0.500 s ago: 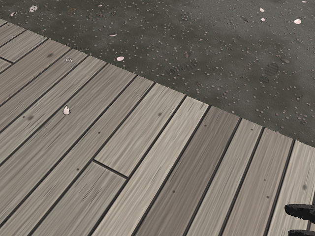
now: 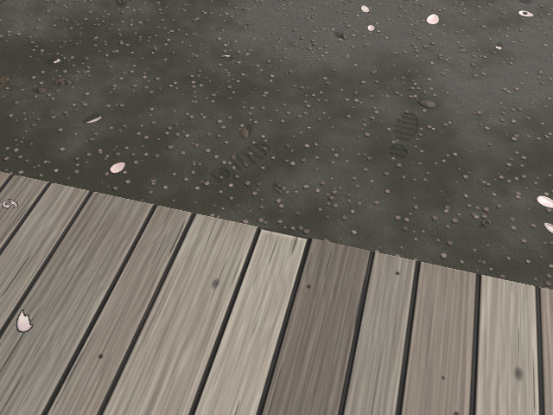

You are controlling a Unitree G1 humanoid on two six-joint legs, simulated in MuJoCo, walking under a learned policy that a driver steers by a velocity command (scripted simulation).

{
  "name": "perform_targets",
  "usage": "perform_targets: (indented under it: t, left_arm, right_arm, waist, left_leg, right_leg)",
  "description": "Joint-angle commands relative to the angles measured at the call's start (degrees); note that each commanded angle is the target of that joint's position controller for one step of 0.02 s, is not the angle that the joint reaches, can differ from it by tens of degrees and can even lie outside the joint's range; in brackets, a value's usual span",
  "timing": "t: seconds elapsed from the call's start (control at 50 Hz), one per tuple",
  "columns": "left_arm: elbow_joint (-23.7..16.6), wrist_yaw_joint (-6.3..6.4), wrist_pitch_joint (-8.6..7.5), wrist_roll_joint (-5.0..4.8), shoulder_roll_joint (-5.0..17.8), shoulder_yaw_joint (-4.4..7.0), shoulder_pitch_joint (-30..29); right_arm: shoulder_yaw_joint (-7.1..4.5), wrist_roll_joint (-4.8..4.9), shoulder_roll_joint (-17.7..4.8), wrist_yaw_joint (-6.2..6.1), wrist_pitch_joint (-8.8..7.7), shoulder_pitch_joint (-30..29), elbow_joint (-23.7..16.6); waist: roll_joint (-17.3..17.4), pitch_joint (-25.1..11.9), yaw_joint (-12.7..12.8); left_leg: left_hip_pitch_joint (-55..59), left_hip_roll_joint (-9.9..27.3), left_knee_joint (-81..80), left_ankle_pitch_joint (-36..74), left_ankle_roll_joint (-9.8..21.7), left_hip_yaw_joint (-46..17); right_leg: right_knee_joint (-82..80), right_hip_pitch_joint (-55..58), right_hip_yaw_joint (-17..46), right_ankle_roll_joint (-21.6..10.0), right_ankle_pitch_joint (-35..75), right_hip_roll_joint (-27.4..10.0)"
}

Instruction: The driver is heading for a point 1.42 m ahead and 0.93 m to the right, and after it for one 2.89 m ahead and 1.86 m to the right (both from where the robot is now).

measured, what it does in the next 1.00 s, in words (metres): walks ahead, turning right: right foot, then left foot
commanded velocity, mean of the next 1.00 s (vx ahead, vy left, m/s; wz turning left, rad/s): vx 0.03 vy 0.00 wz -0.84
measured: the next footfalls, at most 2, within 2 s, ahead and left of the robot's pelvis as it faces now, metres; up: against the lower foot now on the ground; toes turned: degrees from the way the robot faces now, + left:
right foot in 0.08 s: +0.17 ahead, -0.12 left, +0.00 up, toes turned -9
left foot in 0.56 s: +0.26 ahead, +0.06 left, +0.00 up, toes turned -41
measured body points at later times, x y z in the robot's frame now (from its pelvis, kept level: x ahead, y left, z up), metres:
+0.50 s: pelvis +0.11 -0.01 +0.00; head +0.14 -0.04 +0.45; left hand +0.40 +0.18 -0.06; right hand +0.14 -0.34 -0.11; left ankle +0.23 +0.10 -0.72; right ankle +0.13 -0.12 -0.74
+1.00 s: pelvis +0.13 +0.00 +0.00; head +0.15 -0.04 +0.45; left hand +0.45 +0.01 -0.08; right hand -0.03 -0.27 -0.12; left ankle +0.23 +0.09 -0.74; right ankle +0.03 -0.09 -0.74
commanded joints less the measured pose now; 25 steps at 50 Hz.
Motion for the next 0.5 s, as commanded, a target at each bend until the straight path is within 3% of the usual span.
perform_targets:
  t: [0.02, 0.06, 0.08, 0.1, 0.12, 0.14, 0.16, 0.18, 0.2, 0.22, 0.26, 0.32, 0.4, 0.5]
  left_arm:
    - [-5.15, -1.35, 0.63, 0.04, 5.80, 2.07, 1.53]
    - [-5.13, -1.21, 0.71, 0.23, 6.60, 3.12, 5.81]
    - [-3.76, -0.48, 0.30, 0.74, 9.61, 4.66, 11.60]
    - [-4.95, 0.80, -0.10, 0.65, 17.36, 6.59, 11.29]
    - [-7.44, 0.39, -1.33, 2.89, 18.22, 6.00, 9.81]
    - [-8.64, -0.72, -2.62, 2.36, 15.78, 5.48, 8.38]
    - [-8.98, -0.71, -3.29, 1.17, 14.09, 5.10, 6.21]
    - [-9.22, -0.24, -3.08, -0.28, 12.17, 4.70, 3.59]
    - [-9.96, 0.77, -2.46, -0.76, 10.87, 4.35, 0.86]
    - [-11.03, 1.72, -1.79, -0.39, 9.86, 4.06, -0.48]
    - [-12.03, 2.88, -0.91, 0.35, 10.01, 4.30, -0.42]
    - [-12.53, 3.90, -0.05, 0.05, 11.11, 4.90, 0.67]
    - [-13.84, 4.08, 1.15, 0.21, 11.22, 5.02, -1.20]
    - [-15.17, 3.26, 1.86, -0.01, 11.28, 5.10, -3.33]
  right_arm:
    - [-2.65, 1.67, -9.04, -0.29, 0.76, -4.01, -3.75]
    - [-2.89, 2.86, -8.58, -0.25, 1.37, -5.36, -3.52]
    - [-2.77, 2.74, -7.34, -0.09, 1.61, -3.42, -3.01]
    - [-2.29, 0.38, -5.70, 0.24, 1.53, -1.36, -4.53]
    - [-1.75, -1.03, -5.14, 0.50, 1.73, -1.11, -6.58]
    - [-1.99, -0.25, -7.39, 0.77, 1.60, -2.42, -5.62]
    - [-2.04, 0.79, -7.02, 0.66, 1.41, -5.03, -6.17]
    - [-2.10, 0.27, -6.66, 0.10, 1.43, -6.11, -5.41]
    - [-2.36, -0.33, -7.40, -0.44, 1.52, -7.14, -5.49]
    - [-2.47, -0.26, -7.35, -0.39, 1.63, -7.52, -5.25]
    - [-2.13, 0.22, -5.73, -0.18, 1.55, -7.01, -4.10]
    - [-1.78, 0.69, -4.78, -0.20, 1.62, -7.53, -3.40]
    - [-2.15, 0.92, -5.83, 0.10, 1.50, -7.47, -2.69]
    - [-2.99, 1.12, -7.67, 1.09, -0.03, -5.21, -2.37]
  waist:
    - [6.50, -6.52, 1.39]
    - [5.38, -7.22, 4.15]
    - [0.04, -8.70, 6.24]
    - [-17.06, -7.15, 3.68]
    - [-19.88, -16.08, 1.26]
    - [-8.56, -19.87, 3.23]
    - [-4.15, -16.32, 2.40]
    - [0.41, -12.62, 1.19]
    - [-0.60, -11.32, 0.24]
    - [-2.36, -11.67, -0.36]
    - [-2.99, -13.17, -0.20]
    - [-3.35, -13.96, 0.62]
    - [-6.87, -12.15, 1.39]
    - [-9.32, -11.49, 1.60]
  left_leg:
    - [2.24, 18.61, -1.03, 27.54, 7.92, -4.69]
    - [1.70, 17.54, 8.64, 31.57, 4.33, -2.48]
    - [-2.36, 13.77, 20.62, 28.36, 1.24, -1.61]
    - [-16.00, 4.70, 38.02, -3.88, -4.18, -0.83]
    - [-30.08, -5.41, 52.37, -26.13, -6.44, -12.35]
    - [-31.54, -3.29, 54.68, -23.93, -4.79, -21.31]
    - [-32.91, -2.24, 52.90, -18.95, -3.31, -22.01]
    - [-33.40, -0.67, 48.73, -14.58, -3.05, -22.29]
    - [-31.74, 0.26, 43.93, -10.95, -3.03, -23.00]
    - [-28.51, -0.11, 40.90, -8.67, -3.33, -22.92]
    - [-26.48, -2.23, 34.95, -6.07, -4.66, -22.60]
    - [-25.27, -3.81, 27.56, -4.77, -6.43, -23.65]
    - [-21.54, -4.65, 21.01, -2.09, -6.90, -24.28]
    - [-14.41, -4.71, 9.94, -2.24, -5.20, -24.70]
  right_leg:
    - [-2.79, 6.25, -1.77, -2.56, -4.30, 0.27]
    - [-8.99, 12.29, -4.29, -5.63, -4.36, 3.43]
    - [-14.31, 20.65, -1.89, -8.59, 5.08, 5.65]
    - [-17.79, 27.17, 16.85, -14.65, 40.35, -3.72]
    - [-22.82, 36.44, 40.64, -25.84, 29.07, -11.47]
    - [-26.21, 37.01, 40.21, -24.59, 16.94, -12.35]
    - [-26.64, 34.41, 36.28, -21.79, 9.11, -10.15]
    - [-26.84, 30.68, 31.99, -18.69, 3.97, -7.47]
    - [-26.91, 26.98, 29.21, -16.98, 2.14, -5.65]
    - [-27.03, 24.79, 27.12, -15.48, 2.07, -3.30]
    - [-26.09, 25.42, 25.46, -14.37, 5.78, -1.20]
    - [-25.26, 25.84, 27.16, -14.25, 4.08, -0.56]
    - [-25.59, 21.84, 30.12, -13.12, -5.23, 1.28]
    - [-23.17, 21.12, 35.84, -12.29, -4.06, 2.56]
Keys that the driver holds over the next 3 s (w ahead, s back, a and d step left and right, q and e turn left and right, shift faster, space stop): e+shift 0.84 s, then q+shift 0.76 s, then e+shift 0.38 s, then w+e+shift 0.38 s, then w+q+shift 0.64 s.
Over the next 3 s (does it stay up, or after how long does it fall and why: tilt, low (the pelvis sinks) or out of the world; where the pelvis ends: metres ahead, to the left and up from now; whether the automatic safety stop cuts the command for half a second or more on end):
stays up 0.62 -0.45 -0.01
